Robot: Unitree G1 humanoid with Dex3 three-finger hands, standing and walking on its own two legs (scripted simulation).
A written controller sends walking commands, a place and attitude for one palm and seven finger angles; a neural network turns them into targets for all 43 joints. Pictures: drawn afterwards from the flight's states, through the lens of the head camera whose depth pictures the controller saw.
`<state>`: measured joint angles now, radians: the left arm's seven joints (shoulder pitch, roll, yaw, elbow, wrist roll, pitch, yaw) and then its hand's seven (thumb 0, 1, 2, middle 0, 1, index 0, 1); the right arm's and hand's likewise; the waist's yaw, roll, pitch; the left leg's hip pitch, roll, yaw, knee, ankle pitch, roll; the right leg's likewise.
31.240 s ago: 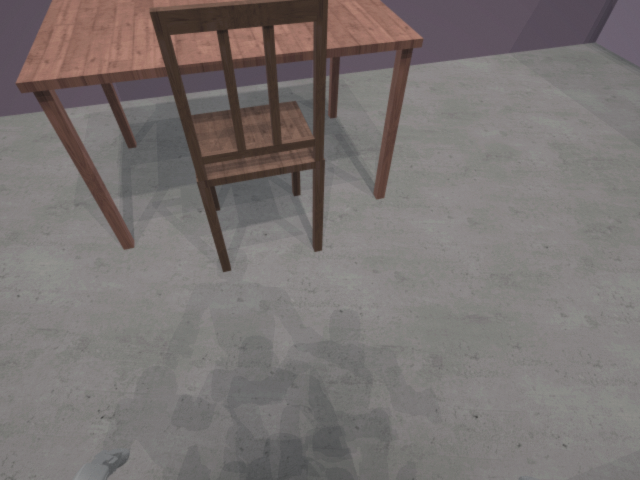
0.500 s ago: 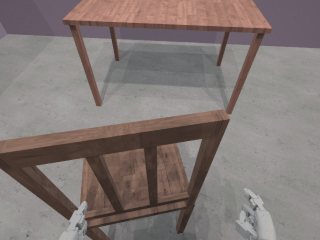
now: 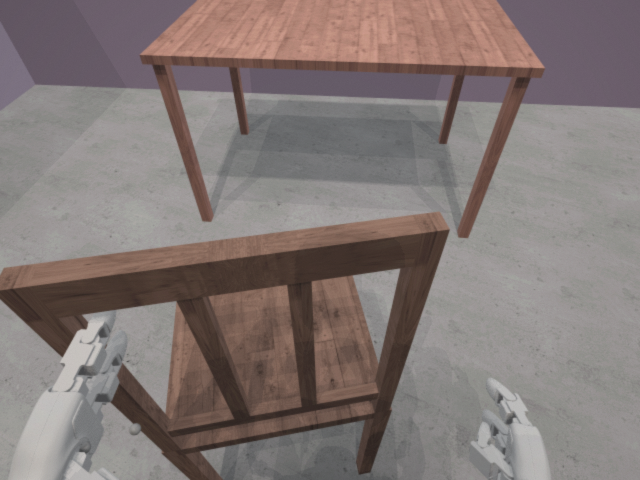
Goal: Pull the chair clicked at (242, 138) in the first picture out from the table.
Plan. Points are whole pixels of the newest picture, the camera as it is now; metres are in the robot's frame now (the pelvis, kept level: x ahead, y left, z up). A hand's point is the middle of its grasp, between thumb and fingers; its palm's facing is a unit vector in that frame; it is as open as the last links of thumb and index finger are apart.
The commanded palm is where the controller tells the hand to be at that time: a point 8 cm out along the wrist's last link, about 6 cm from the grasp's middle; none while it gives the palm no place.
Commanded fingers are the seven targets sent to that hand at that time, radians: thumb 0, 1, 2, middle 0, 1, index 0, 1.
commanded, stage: draw the hand back to the body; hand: left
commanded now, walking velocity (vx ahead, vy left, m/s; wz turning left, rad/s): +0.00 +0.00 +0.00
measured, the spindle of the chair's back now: (222, 365) +0.26 +0.16 +0.00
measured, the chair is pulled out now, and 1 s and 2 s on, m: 0.75 0.74 0.78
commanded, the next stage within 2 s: step back with the hand held close in 1.04 s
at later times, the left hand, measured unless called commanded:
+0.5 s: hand (103, 384) +0.18 +0.22 +0.12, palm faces +0.26 -0.86 -0.43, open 11.5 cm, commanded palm +0.16 +0.28 +0.21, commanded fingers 0.00 0.65 0.78 -0.17 -0.25 -0.17 -0.25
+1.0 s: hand (91, 376) +0.19 +0.24 +0.13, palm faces +0.30 -0.84 -0.46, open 7.1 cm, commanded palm +0.17 +0.29 +0.23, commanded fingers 0.00 0.90 0.90 -0.20 -0.30 -0.20 -0.30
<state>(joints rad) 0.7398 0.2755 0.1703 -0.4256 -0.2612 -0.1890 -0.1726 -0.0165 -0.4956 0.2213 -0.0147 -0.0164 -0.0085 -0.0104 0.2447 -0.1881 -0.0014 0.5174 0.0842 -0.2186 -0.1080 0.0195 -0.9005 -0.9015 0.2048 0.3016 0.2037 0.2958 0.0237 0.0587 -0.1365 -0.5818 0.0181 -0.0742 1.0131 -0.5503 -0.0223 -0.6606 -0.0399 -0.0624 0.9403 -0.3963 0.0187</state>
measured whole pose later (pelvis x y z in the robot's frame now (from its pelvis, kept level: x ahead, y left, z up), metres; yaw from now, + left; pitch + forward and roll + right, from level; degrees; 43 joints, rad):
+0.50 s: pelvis +0.03 -0.01 +0.05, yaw +0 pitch -3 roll -1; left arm 0.68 0.38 0.15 -0.40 -0.08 0.09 0.14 0.00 0.31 0.61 -0.32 -0.24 -0.17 -0.18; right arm 0.22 -0.21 0.04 0.63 0.03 -0.21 -0.13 0.02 -0.90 -0.90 0.21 0.30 0.20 0.30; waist 0.05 0.07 0.01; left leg -0.13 0.04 -0.05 0.59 -0.40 -0.03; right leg -0.24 -0.02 -0.06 0.58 -0.29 0.01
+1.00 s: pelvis +0.04 -0.01 +0.05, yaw +1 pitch -4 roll -1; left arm 0.61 0.41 0.16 -0.40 -0.09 0.18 0.14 0.01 0.89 0.89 -0.36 -0.36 -0.30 -0.30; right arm 0.18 -0.22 0.06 0.67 0.02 -0.26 -0.09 0.02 -0.90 -0.90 0.21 0.30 0.20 0.30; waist 0.07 0.07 0.05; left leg -0.07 0.03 -0.07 0.51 -0.37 -0.04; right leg -0.18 -0.03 -0.08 0.52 -0.27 0.01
